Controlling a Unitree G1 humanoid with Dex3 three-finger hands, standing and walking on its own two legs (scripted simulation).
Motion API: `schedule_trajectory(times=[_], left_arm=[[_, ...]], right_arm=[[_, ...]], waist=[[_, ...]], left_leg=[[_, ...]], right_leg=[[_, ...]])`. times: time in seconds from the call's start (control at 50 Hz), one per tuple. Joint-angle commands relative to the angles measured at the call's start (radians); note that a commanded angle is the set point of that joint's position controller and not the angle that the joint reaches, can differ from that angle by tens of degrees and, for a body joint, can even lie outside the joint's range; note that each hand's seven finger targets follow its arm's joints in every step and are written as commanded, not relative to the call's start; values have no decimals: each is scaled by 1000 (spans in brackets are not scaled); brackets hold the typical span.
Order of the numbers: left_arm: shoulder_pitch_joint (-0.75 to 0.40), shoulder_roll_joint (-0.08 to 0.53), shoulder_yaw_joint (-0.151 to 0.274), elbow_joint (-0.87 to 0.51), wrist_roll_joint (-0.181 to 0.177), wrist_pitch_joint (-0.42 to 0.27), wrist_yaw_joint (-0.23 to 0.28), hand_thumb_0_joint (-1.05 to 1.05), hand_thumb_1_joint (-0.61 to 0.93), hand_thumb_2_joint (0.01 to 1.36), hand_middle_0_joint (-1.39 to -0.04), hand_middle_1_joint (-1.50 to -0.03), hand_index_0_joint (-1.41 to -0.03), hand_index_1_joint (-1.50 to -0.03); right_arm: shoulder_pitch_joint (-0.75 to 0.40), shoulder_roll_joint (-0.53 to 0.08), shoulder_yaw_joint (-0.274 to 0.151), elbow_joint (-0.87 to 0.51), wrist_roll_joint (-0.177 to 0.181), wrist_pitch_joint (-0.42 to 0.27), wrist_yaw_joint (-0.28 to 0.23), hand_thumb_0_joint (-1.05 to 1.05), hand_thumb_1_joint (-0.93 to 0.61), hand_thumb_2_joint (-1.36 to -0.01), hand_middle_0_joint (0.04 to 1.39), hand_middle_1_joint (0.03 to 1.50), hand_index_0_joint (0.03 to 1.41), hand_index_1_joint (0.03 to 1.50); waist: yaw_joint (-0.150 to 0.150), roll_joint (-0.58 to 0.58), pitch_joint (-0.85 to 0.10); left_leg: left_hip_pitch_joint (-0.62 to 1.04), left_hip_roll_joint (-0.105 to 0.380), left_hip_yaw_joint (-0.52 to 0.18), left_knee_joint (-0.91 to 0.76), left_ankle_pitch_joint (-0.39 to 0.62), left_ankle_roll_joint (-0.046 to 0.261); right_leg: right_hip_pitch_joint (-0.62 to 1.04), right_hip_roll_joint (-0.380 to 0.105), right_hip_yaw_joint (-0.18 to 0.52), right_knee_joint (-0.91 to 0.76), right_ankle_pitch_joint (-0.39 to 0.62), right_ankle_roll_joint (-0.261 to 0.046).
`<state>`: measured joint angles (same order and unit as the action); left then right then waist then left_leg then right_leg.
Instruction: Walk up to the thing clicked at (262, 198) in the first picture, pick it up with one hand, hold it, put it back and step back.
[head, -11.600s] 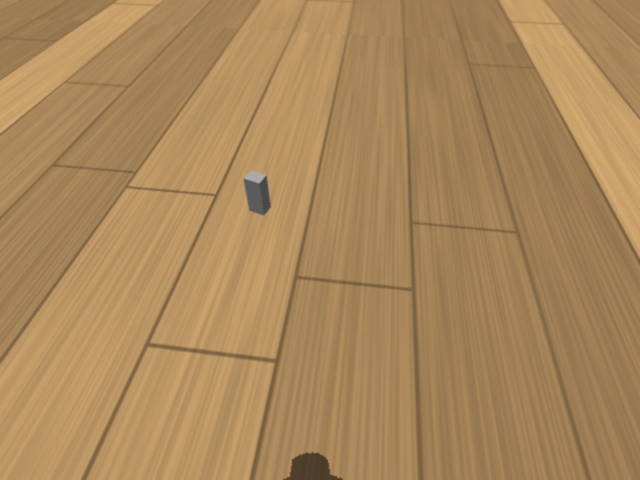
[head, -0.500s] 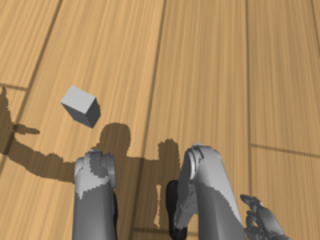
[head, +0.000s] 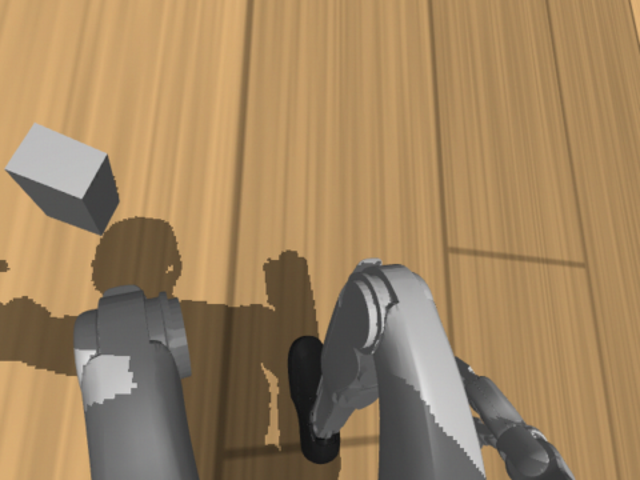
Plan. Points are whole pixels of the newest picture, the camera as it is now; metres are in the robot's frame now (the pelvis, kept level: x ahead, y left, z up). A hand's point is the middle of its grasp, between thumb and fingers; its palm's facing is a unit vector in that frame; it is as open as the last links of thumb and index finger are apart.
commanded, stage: approach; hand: left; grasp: from the side
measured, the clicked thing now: (73, 188) +0.48 +0.25 -0.23
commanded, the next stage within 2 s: close in in 0.04 s
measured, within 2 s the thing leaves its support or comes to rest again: neither
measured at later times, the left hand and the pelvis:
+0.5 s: hand (18, 201) +0.44 +0.29 -0.17, palm faces +0.25 -0.97 +0.04, open 17.6 cm; pelvis -0.01 +0.01 -0.03, yaw -4 degrees
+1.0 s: hand (55, 201) +0.45 +0.26 -0.19, palm faces +0.25 -0.97 +0.01, open 17.6 cm; pelvis -0.01 +0.01 -0.04, yaw -5 degrees
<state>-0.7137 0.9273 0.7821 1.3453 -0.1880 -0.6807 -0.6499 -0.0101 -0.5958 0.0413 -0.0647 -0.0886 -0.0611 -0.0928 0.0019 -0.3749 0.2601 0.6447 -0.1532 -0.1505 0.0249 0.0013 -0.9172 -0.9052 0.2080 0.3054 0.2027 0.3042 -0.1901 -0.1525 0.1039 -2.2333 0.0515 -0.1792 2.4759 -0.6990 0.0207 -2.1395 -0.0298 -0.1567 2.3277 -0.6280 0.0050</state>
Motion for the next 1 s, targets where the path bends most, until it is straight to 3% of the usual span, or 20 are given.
schedule_trajectory(times=[0.0, 0.04, 0.06, 0.12, 0.16, 0.22, 0.3, 0.32, 0.36, 0.4, 0.42, 0.48, 0.52, 0.54, 0.58, 0.62, 0.78, 0.88, 0.98], left_arm=[[-177, 379, 26, -174, -5, -147, 41, 0, -611, 67, -69, -113, -61, -119], [-186, 368, 14, -199, 0, -177, 60, 0, -611, 87, -62, -123, -55, -130], [-206, 387, 27, -236, 1, -192, 72, 0, -611, 77, -67, -129, -62, -133], [-183, 214, -80, -157, 3, -214, 102, 0, -611, 82, -67, -138, -65, -139], [-158, 173, -116, -115, 10, -230, 127, 0, -611, 60, -62, -119, -65, -118], [-166, 220, -85, -133, 16, -263, 192, 0, -611, 61, -61, -127, -68, -124], [-161, 157, -83, -96, 12, -309, 283, 0, -611, 54, -62, -127, -75, -117], [-170, 166, -78, -92, 15, -321, 306, 0, -611, 68, -57, -122, -68, -115], [-180, 135, -112, -67, 27, -339, 344, 0, -611, 64, -59, -121, -72, -112], [-190, 177, -104, -83, 52, -359, 377, 0, -611, 56, -55, -107, -68, -97], [-179, 189, -106, -66, 65, -368, 386, 0, -611, 57, -49, -103, -64, -91], [-174, 152, -160, -52, 85, -384, 403, 0, -611, 52, -45, -100, -63, -84], [-156, 131, -169, -42, 76, -391, 414, 0, -611, 47, -48, -92, -63, -79], [-159, 102, -188, -36, 67, -394, 415, 0, -611, 45, -47, -94, -65, -78], [-151, 102, -186, -29, 51, -403, 428, 0, -611, 52, -49, -94, -63, -82], [-161, 85, -209, -14, 51, -412, 442, 0, -611, 53, -53, -97, -66, -86], [-174, 127, -205, -30, 79, -463, 505, 0, -611, 94, -62, -111, -72, -103], [-177, 100, -221, -25, 84, -473, 543, 0, -611, 106, -54, -105, -63, -99], [-161, 40, -281, -12, 91, -470, 556, 0, -611, 120, -52, -117, -63, -109]], right_arm=[[88, -311, -60, -28, -38, 13, -5, 0, -933, -908, 199, 300, 199, 300], [73, -319, -44, -24, -55, 28, -2, 0, -935, -909, 199, 300, 199, 300], [78, -321, -40, -16, -66, 35, -1, 0, -941, -910, 199, 300, 199, 300], [56, -317, -20, -17, -87, 48, 10, 0, -946, -911, 199, 300, 199, 300], [36, -325, -10, -20, -95, 55, 15, 0, -947, -911, 199, 300, 199, 300], [17, -342, 9, -35, -111, 76, 26, 0, -948, -910, 199, 300, 199, 300], [-11, -338, 35, -55, -124, 93, 47, 0, -950, -909, 199, 300, 199, 300], [-20, -336, 43, -59, -129, 94, 51, 0, -947, -909, 199, 300, 200, 300], [-36, -331, 55, -65, -131, 96, 57, 0, -944, -907, 199, 300, 200, 300], [-53, -342, 57, -85, -140, 99, 59, 0, -943, -907, 199, 300, 200, 300], [-50, -345, 58, -79, -144, 104, 61, 0, -941, -906, 199, 300, 200, 300], [-60, -352, 63, -76, -153, 112, 64, 0, -938, -904, 199, 300, 200, 300], [-72, -356, 69, -87, -161, 115, 66, 0, -942, -906, 199, 300, 200, 300], [-80, -358, 71, -91, -161, 117, 68, 0, -943, -906, 199, 300, 200, 300], [-75, -365, 77, -97, -167, 122, 69, 0, -944, -907, 199, 300, 199, 300], [-82, -365, 83, -97, -170, 124, 71, 0, -945, -908, 199, 300, 199, 300], [-86, -370, 109, -92, -195, 148, 77, 0, -940, -908, 199, 300, 199, 300], [-99, -367, 118, -97, -204, 157, 84, 0, -939, -909, 199, 300, 199, 300], [-102, -369, 113, -87, -208, 164, 86, 0, -934, -908, 199, 300, 199, 300]], waist=[[8, 498, -670], [-3, 551, -670], [-7, 584, -689], [-66, 558, -624], [-79, 527, -570], [-69, 508, -558], [-83, 468, -510], [-90, 459, -498], [-108, 416, -445], [-108, 418, -439], [-116, 425, -436], [-138, 434, -397], [-139, 434, -399], [-153, 429, -387], [-156, 425, -389], [-164, 414, -367], [-164, 478, -377], [-175, 466, -356], [-193, 449, -362]], left_leg=[[560, 16, 30, -288, 193, -33], [599, 21, 15, -281, 241, -44], [632, 26, 9, -266, 281, -48], [611, 30, -12, -242, 291, -53], [571, 30, -23, -235, 265, -52], [557, 33, -37, -223, 267, -53], [484, 26, -40, -208, 194, -46], [454, 26, -37, -197, 173, -44], [384, 21, -33, -188, 95, -32], [370, 22, -35, -189, 67, -31], [373, 22, -35, -186, 59, -31], [368, 26, -50, -197, 24, -34], [378, 28, -62, -201, 35, -36], [383, 30, -72, -206, 31, -37], [387, 33, -86, -207, 41, -39], [379, 33, -94, -205, 31, -38], [432, 39, -108, -198, 120, -53], [408, 34, -102, -191, 88, -49], [422, 33, -110, -186, 113, -50]], right_leg=[[269, 55, -44, -160, 121, -38], [261, 55, -57, -133, 151, -39], [259, 59, -63, -126, 174, -39], [243, 63, -89, -112, 193, -37], [240, 63, -101, -107, 187, -34], [264, 67, -116, -98, 201, -28], [300, 76, -130, -103, 175, -20], [314, 79, -130, -105, 165, -19], [311, 82, -131, -126, 119, -12], [314, 85, -135, -128, 110, -11], [318, 86, -138, -129, 105, -10], [287, 89, -149, -125, 91, -12], [286, 90, -155, -116, 102, -12], [277, 89, -160, -114, 101, -10], [284, 90, -167, -104, 111, -10], [279, 91, -169, -101, 110, -8], [318, 96, -175, -81, 181, -10], [329, 98, -179, -96, 168, -6], [328, 99, -188, -95, 194, -4]])
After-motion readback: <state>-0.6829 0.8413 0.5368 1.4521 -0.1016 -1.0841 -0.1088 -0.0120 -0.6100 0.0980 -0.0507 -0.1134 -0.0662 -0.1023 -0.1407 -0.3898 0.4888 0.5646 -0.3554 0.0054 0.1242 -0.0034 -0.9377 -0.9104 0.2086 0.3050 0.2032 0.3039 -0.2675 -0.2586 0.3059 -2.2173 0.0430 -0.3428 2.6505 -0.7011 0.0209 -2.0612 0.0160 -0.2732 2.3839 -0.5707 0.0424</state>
